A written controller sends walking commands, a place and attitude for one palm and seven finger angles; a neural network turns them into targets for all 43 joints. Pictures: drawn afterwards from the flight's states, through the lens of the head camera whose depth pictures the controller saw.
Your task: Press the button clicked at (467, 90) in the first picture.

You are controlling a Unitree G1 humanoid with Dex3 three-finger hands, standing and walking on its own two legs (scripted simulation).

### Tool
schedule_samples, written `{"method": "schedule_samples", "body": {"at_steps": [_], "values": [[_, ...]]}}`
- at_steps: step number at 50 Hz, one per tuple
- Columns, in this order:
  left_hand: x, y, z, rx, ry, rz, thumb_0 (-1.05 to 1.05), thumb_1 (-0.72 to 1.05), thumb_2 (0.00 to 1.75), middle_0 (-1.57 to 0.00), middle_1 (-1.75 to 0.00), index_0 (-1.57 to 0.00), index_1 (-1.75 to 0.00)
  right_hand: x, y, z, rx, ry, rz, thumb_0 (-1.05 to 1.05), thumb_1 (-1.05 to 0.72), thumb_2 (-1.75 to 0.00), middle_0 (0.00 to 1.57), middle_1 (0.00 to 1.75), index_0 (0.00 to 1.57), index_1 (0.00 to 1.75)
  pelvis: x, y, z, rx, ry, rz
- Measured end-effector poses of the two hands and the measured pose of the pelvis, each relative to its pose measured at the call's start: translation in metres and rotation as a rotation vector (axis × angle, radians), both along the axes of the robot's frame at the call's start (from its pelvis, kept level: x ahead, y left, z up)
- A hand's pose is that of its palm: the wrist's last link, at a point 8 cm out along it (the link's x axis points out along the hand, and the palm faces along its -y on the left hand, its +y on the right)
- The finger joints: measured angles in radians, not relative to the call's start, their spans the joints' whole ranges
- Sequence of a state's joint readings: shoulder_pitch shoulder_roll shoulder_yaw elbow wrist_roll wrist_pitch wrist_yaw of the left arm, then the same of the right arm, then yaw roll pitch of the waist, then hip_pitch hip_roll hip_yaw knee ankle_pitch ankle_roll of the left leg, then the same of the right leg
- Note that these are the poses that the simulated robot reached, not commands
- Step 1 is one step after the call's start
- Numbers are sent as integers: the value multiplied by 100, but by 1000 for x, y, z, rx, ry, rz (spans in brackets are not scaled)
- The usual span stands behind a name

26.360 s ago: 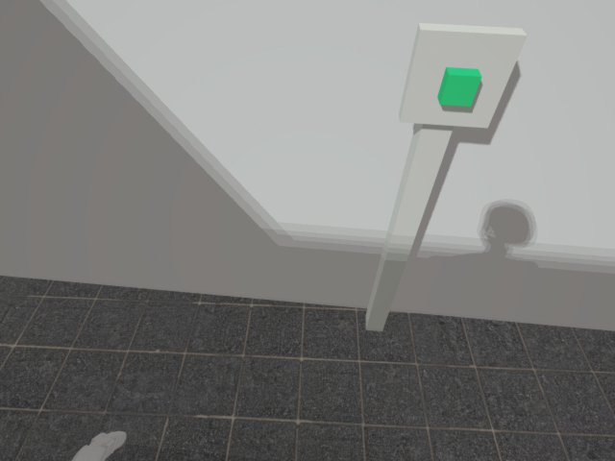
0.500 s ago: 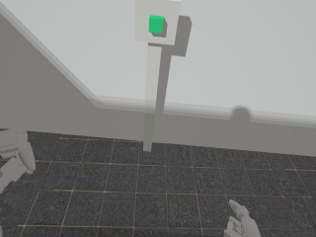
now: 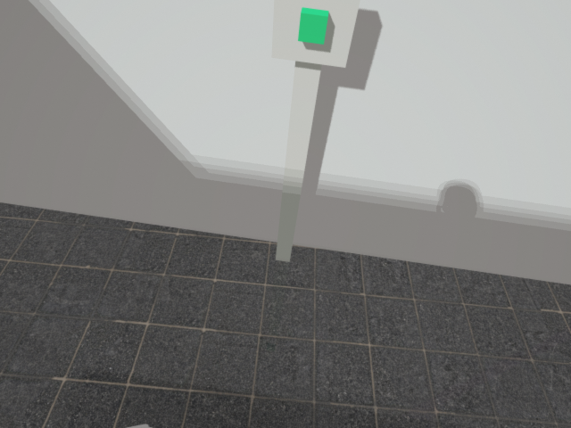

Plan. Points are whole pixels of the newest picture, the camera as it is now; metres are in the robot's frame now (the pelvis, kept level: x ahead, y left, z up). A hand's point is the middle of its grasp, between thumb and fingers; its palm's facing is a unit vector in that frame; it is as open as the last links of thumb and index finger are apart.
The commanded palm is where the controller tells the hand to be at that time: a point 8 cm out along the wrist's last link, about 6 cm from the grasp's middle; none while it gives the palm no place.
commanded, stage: let the arm hang, fingers relaxed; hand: left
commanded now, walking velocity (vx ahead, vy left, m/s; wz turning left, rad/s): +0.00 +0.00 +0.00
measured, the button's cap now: (313, 25) +0.79 +0.00 +0.19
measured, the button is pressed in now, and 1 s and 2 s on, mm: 0 0 0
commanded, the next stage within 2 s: stand and wait in 0.78 s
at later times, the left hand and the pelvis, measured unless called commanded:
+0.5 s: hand out of the picture +0.00 +0.19 -0.16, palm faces -0.01 -0.98 -0.19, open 7.1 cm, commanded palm none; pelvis +0.00 +0.03 +0.01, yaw -3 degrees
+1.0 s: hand out of the picture -0.01 +0.18 -0.16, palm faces +0.00 -0.98 -0.18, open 7.4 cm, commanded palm none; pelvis +0.00 +0.02 +0.01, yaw -3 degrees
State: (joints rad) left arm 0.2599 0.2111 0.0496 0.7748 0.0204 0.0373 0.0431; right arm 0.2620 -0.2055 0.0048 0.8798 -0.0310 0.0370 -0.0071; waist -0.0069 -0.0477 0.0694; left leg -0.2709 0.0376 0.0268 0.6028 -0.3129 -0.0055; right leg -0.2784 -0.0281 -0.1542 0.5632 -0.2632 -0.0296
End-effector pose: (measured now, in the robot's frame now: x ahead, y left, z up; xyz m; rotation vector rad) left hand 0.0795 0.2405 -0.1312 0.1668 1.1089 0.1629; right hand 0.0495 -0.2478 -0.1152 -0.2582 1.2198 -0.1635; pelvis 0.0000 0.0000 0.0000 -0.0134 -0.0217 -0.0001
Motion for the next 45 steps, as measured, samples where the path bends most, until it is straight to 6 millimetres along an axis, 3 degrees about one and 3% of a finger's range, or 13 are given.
{"method": "schedule_samples", "body": {"at_steps": [8, 13, 24, 35, 45], "values": [[-57, 24, 6, 26, 215, 14, 1, 91, 90, -71, -91, -71, -87, -36, 27, -12, 62, 106, -55, 1, -91, -89, 20, 30, 20, 29, 2, 14, 10, -1, -2, -14], [-77, 27, 11, 37, 281, 23, 1, 91, 90, -53, -69, -53, -67, -47, 47, -22, 112, 128, -77, 2, -92, -89, 20, 30, 20, 29, 2, 21, 13, 8, -13, -27], [-82, 3, 3, -20, 302, 5, 1, 91, 90, -26, -36, -25, -36, -78, 68, -26, 152, 184, -127, 1, -92, -89, 20, 30, 20, 29, -2, 25, 13, 17, -24, -48], [-88, -9, -2, -47, 325, 8, 1, 92, 90, -21, -30, -20, -30, -106, 75, -25, 158, 251, -168, 1, -91, -89, 20, 30, 20, 29, -4, 24, 13, 18, -21, -50], [-93, -13, -1, -45, 340, 18, 1, 91, 90, -20, -30, -19, -30, -108, 75, -25, 165, 260, -177, 1, -91, -89, 20, 30, 20, 29, -3, 21, 13, 18, -17, -50]]}}
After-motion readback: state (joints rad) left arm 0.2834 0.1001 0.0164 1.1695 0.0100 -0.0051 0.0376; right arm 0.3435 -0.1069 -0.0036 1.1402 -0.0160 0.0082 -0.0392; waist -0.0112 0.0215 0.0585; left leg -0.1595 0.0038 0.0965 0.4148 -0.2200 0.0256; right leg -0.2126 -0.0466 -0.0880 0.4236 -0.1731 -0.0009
